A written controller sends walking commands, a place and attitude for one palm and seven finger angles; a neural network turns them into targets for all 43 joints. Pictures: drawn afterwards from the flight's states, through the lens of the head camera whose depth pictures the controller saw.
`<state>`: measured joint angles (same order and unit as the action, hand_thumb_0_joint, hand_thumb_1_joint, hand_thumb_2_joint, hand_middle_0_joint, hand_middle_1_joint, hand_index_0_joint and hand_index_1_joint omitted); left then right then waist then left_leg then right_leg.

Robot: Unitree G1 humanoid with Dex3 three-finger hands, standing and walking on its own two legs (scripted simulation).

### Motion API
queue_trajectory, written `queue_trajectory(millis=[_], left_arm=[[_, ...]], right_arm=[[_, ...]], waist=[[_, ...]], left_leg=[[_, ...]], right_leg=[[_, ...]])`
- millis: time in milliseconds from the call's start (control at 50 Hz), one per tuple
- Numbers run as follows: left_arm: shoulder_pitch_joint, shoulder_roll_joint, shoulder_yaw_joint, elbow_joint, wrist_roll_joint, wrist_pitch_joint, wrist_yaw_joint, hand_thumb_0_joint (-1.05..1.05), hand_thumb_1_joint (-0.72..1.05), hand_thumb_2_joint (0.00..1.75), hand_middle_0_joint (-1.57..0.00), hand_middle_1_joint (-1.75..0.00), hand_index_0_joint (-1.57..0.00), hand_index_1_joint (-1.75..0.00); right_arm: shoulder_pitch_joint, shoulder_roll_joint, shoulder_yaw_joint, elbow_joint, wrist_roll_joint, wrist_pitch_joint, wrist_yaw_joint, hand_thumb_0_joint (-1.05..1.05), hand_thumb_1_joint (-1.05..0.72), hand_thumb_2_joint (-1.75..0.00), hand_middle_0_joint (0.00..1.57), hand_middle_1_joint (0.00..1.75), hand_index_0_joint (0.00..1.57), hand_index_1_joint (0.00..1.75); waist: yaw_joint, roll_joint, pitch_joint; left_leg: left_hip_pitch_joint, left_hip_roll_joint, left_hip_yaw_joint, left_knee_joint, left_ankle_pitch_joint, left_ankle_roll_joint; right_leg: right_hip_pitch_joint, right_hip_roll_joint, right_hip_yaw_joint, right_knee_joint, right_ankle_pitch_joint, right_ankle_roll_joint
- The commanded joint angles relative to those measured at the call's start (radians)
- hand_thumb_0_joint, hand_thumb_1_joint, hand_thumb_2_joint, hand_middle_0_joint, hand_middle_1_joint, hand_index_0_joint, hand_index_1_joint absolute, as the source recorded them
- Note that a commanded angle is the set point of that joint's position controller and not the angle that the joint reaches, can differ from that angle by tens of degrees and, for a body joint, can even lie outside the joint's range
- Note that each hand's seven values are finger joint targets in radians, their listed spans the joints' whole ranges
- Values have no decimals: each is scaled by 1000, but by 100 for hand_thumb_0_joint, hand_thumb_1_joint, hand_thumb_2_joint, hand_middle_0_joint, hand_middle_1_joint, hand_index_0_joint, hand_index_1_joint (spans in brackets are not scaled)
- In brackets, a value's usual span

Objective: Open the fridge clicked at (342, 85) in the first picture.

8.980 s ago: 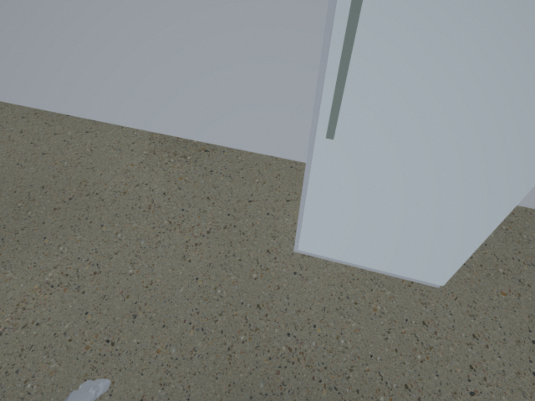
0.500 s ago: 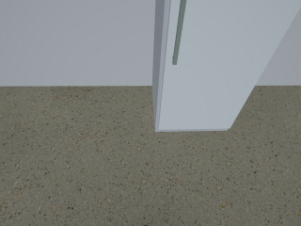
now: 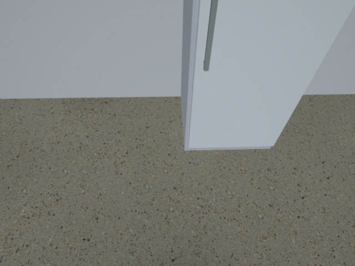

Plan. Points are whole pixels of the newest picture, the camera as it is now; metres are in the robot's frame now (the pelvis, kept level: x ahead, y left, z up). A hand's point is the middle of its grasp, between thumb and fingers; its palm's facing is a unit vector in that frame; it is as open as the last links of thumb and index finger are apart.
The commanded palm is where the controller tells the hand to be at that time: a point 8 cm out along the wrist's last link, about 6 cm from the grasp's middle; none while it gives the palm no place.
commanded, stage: shuffle to correct the standing spot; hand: left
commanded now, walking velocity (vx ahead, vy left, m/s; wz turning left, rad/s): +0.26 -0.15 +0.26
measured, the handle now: (211, 20) +0.90 -0.06 +0.15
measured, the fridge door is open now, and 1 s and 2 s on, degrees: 0 0 0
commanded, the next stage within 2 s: none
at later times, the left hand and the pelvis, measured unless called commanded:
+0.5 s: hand out of the picture +0.01 +0.12 -0.19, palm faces +0.20 -0.97 -0.12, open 7.4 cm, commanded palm none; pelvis +0.10 -0.02 -0.01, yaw +7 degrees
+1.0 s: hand (143, 195) +0.35 +0.13 -0.18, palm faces +0.14 -0.96 -0.25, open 7.4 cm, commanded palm none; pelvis +0.30 -0.07 -0.02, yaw +8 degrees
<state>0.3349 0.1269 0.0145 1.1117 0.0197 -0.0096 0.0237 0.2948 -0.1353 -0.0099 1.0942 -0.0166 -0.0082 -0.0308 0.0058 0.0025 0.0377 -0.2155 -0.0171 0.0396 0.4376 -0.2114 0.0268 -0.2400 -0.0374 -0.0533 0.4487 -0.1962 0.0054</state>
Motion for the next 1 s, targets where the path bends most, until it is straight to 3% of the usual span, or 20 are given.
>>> queue_trajectory(millis=[0, 100, 220, 260, 300, 320, 400, 460, 480, 520, 540, 560, 600, 680, 800, 840, 860, 880, 900, 980], left_arm=[[72, 106, 17, -29, 1, -16, 9, 0, 90, 90, -20, -30, -20, -30], [94, 91, 27, -35, 13, 5, -3, 0, 90, 90, -20, -30, -20, -30], [132, 87, 46, -54, 13, -3, -22, 0, 90, 90, -20, -30, -20, -30], [181, 114, 56, -46, 15, -11, -18, 0, 90, 90, -20, -30, -20, -30], [258, 157, 68, -24, 10, -21, -2, 0, 90, 90, -20, -30, -20, -30], [246, 145, 64, -22, 10, -29, 0, 0, 90, 90, -20, -30, -20, -30], [140, 119, 56, -26, 24, -43, 3, 0, 90, 90, -20, -30, -20, -30], [120, 120, 49, -18, 12, -34, -9, 0, 90, 90, -20, -30, -20, -30], [115, 108, 44, -22, 4, -30, -15, 0, 90, 90, -20, -30, -20, -30], [71, 52, 24, -89, 5, -26, -30, 0, 90, 90, -20, -30, -20, -30], [18, 89, 37, -113, 17, -19, -29, 0, 90, 90, -20, -30, -20, -30], [-29, 81, 43, -118, 23, -17, -30, 0, 90, 90, -20, -30, -20, -30], [-30, 79, 52, -107, 23, -8, -44, 0, 90, 90, -20, -30, -20, -30], [-16, 36, 53, -108, 12, 13, -65, 0, 90, 90, -20, -30, -20, -30], [-34, 88, 63, -105, 9, -2, -68, 0, 90, 90, -20, -30, -20, -30], [150, 193, 92, -53, 11, -18, -56, 0, 90, 90, -20, -30, -20, -30], [233, 319, 122, -33, 17, -25, -39, 0, 90, 90, -20, -30, -20, -30], [241, 325, 113, -41, 4, -19, -25, 0, 90, 90, -20, -30, -20, -30], [174, 271, 107, -51, 7, -14, -13, 0, 90, 90, -20, -30, -20, -30], [-49, 173, 69, -112, 23, -24, 2, 0, 90, 90, -20, -30, -20, -30]], right_arm=[[77, -97, -17, -23, -1, -12, -1, 0, -90, -90, 20, 30, 20, 30], [91, -99, -28, -24, -17, 6, 0, 0, -90, -90, 20, 30, 20, 30], [96, -113, -42, -48, -17, -7, -5, 0, -90, -90, 20, 30, 20, 30], [70, -81, -37, -69, -14, -15, -2, 0, -90, -90, 20, 30, 20, 30], [-15, -49, -31, -108, -13, -21, 7, 0, -90, -90, 20, 30, 20, 30], [-48, -65, -39, -115, -13, -20, 13, 0, -90, -90, 20, 30, 20, 30], [-44, -21, -38, -112, -5, -21, 29, 0, -90, -90, 20, 30, 20, 30], [92, -10, -36, -60, -10, -29, 23, 0, -90, -90, 20, 30, 20, 30], [195, -49, -45, -25, -15, -35, 15, 0, -90, -90, 20, 30, 20, 30], [386, -249, -93, 22, -26, -43, -14, 0, -90, -90, 20, 30, 20, 30], [351, -264, -95, 18, -21, -32, -17, 0, -90, -90, 20, 30, 20, 30], [290, -233, -90, 11, -21, -36, -17, 0, -90, -90, 20, 30, 20, 30], [152, -168, -68, -21, -18, -51, -21, 0, -90, -90, 20, 30, 20, 30], [83, -185, -72, -31, -20, -58, -24, 0, -90, -90, 20, 30, 20, 30], [62, -218, -102, -27, -24, -33, -2, 0, -90, -90, 20, 30, 20, 30], [51, -183, -94, -31, -16, -30, 8, 0, -90, -90, 20, 30, 20, 30], [65, -88, -73, -62, -3, -27, 10, 0, -90, -90, 20, 30, 20, 30], [24, -102, -62, -99, 4, -14, 1, 0, -90, -90, 20, 30, 20, 30], [-26, -94, -65, -113, 7, -10, 2, 0, -90, -90, 20, 30, 20, 30], [-60, -91, -64, -107, -9, 2, 21, 0, -90, -90, 20, 30, 20, 30]], waist=[[-4, -14, 12], [1, 21, 90], [15, 40, 104], [42, -74, 79], [75, -244, 65], [62, -167, 97], [-2, -69, 109], [-59, -63, 45], [-97, 1, -12], [-156, 311, -83], [-143, 164, -50], [-122, 87, 16], [-58, 106, 84], [-20, 144, 42], [-9, 172, 12], [96, -41, -86], [124, -415, -187], [128, -382, -234], [109, -279, -150], [2, -161, -12]], left_leg=[[-52, 107, -107, -113, -87, 7], [-170, 142, -182, -175, -448, 39], [-256, 164, -245, -115, -418, 76], [-387, 87, -127, 62, -337, 46], [-495, 59, 39, 427, -286, 12], [-504, 95, 14, 547, -298, 8], [-373, 145, 31, 444, -258, 1], [-35, 73, 161, 153, -54, -9], [127, 82, 131, 71, -4, -3], [366, 531, -512, -172, 70, 175], [318, 579, -517, -180, 73, 223], [199, 541, -422, -184, 82, 197], [66, 484, -286, -200, 112, 144], [28, 382, -36, -170, 152, 83], [-39, 299, 50, -34, 110, 18], [-184, 216, 134, 303, 97, -27], [-393, 79, 167, 650, -375, -56], [-428, 96, 39, 820, -467, -41], [-461, 134, 14, 883, -403, -34], [-333, 185, 28, 703, -304, -41]], right_leg=[[18, -75, 94, -97, -113, -32], [-32, -38, 53, -43, -360, -22], [27, -42, 43, 28, -294, -47], [164, -125, 151, -77, -367, -92], [233, -326, 381, -271, -431, -190], [178, -345, 391, -297, -417, -221], [81, -290, 173, -214, -87, -209], [-31, -172, 3, -54, 42, -138], [-79, -119, -50, 128, 112, -107], [-447, 19, -74, 659, -348, -16], [-483, -32, 36, 783, -327, -33], [-491, -61, 51, 814, -257, -27], [-468, -115, 77, 772, -160, 1], [-339, -113, 17, 493, -84, 26], [-34, 0, -153, 122, 37, 23], [276, -47, -73, 34, 46, -23], [438, -328, 275, -66, 128, -124], [411, -388, 366, -128, 145, -182], [338, -368, 314, -147, 94, -200], [28, -285, 83, -132, 142, -173]])
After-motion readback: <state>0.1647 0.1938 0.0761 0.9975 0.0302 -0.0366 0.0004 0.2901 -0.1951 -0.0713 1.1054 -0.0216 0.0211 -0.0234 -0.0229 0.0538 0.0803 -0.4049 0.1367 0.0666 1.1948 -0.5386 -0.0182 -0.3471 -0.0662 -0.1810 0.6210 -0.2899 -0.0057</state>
